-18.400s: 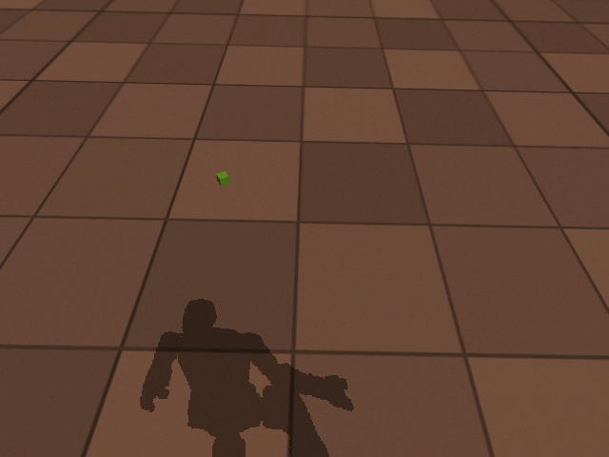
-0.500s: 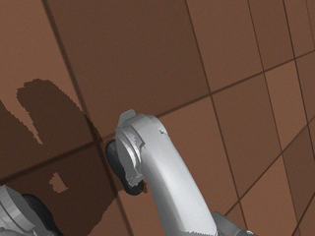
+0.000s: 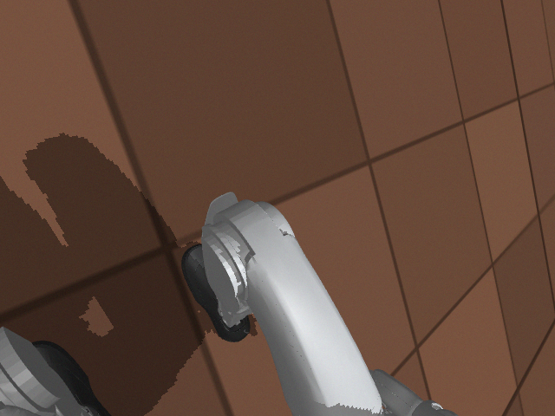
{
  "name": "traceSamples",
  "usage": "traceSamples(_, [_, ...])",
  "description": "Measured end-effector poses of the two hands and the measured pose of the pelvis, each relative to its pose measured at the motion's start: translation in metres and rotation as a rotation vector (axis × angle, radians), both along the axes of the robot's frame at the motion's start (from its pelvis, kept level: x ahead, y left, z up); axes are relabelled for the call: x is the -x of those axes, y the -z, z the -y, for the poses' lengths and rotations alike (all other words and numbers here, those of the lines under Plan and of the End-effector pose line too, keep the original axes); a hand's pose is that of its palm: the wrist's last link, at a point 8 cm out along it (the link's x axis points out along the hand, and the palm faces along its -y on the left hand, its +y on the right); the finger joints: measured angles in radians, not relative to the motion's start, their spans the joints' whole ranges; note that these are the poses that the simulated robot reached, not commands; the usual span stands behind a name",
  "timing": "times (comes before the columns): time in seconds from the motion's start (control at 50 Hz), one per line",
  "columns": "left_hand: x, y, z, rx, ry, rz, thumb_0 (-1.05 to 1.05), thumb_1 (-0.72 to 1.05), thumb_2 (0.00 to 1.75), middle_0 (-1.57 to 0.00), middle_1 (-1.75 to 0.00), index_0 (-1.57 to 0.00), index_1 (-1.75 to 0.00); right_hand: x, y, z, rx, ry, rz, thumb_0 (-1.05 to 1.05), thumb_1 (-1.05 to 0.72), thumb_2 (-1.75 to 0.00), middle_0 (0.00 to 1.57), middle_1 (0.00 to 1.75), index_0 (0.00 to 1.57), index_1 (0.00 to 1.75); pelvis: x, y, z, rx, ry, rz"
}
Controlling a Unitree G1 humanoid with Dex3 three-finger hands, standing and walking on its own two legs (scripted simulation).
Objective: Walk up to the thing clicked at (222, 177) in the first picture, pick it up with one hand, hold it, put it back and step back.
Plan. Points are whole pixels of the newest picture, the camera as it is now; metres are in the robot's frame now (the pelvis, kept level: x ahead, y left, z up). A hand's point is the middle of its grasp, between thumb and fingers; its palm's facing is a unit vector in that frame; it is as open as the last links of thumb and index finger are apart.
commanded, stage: close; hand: left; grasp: from above
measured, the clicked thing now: out of the picture +0.48 +0.35 -0.30
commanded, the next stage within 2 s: settle in 1.78 s
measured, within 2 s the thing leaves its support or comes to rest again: neither
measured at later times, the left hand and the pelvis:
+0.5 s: hand out of the picture +0.48 +0.33 -0.26, palm faces -0.29 -0.33 -0.90, open 11.4 cm; pelvis +0.00 +0.00 +0.00, yaw +0 degrees
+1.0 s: hand out of the picture +0.48 +0.33 -0.27, palm faces -0.29 -0.33 -0.90, open 9.6 cm; pelvis +0.00 +0.00 +0.00, yaw +0 degrees
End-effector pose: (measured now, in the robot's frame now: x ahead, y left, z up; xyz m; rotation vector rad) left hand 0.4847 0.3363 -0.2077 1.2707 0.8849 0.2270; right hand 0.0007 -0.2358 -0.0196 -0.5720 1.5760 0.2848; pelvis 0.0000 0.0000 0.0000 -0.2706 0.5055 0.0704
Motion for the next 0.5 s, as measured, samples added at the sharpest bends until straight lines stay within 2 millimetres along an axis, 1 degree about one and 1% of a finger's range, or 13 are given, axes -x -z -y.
traceSamples(0.3, [0.0001,-0.0012,0.0023,-0.004,-0.021,0.017,0.0,-0.17,0.69,-0.36,-0.77,-0.38,-0.76,-0.0028,-0.0019,0.0016,0.002,-0.006,0.003,0.01,-0.91,-0.9,0.2,0.3,0.2,0.3,0.0001,-0.0022,0.0008,0.001,0.001,-0.002])
traceSamples(0.5, [0.0002,-0.0029,-0.0022,-0.006,-0.027,0.01,0.0,-0.08,0.62,-0.43,-0.71,-0.45,-0.7,-0.0005,-0.0021,0.0006,0.008,0.007,0.002,0.01,-0.91,-0.9,0.2,0.3,0.2,0.3,0.0004,-0.0021,-0.0002,0.002,0.001,-0.006])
